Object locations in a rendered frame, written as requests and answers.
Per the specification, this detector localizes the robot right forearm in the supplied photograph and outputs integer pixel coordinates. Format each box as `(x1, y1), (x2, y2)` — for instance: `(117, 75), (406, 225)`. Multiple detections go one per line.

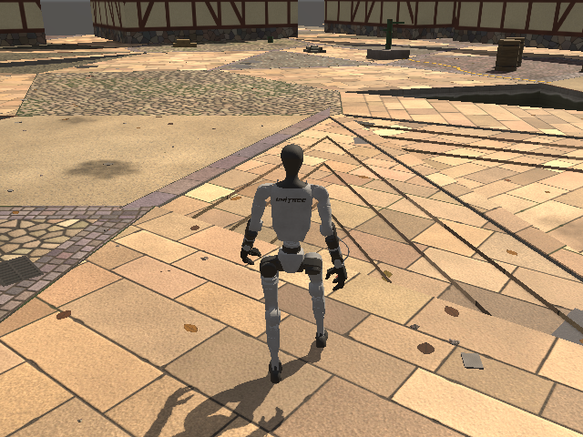
(325, 222), (344, 269)

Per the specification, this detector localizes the robot torso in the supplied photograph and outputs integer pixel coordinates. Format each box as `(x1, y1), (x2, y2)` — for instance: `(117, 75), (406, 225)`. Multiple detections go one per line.
(271, 179), (313, 273)

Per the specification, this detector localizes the robot left forearm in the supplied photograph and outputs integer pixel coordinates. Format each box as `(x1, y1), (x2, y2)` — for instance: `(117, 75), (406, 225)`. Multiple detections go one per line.
(241, 218), (258, 251)

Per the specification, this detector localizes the right robot thigh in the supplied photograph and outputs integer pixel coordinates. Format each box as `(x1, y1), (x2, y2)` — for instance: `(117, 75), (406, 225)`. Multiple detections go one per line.
(303, 252), (323, 298)

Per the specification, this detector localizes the right robot hand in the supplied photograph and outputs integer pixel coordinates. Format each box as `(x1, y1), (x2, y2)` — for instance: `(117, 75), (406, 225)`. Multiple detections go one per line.
(325, 265), (347, 291)

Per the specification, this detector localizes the robot left upper arm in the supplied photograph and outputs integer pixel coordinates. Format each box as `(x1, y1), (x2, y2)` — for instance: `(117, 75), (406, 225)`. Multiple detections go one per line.
(249, 183), (273, 232)

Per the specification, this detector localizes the left robot hand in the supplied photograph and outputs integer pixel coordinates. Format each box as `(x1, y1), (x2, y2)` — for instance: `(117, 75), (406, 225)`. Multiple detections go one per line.
(240, 248), (261, 265)

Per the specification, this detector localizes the robot right upper arm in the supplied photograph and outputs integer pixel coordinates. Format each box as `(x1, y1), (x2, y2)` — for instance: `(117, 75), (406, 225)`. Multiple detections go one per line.
(311, 184), (333, 237)

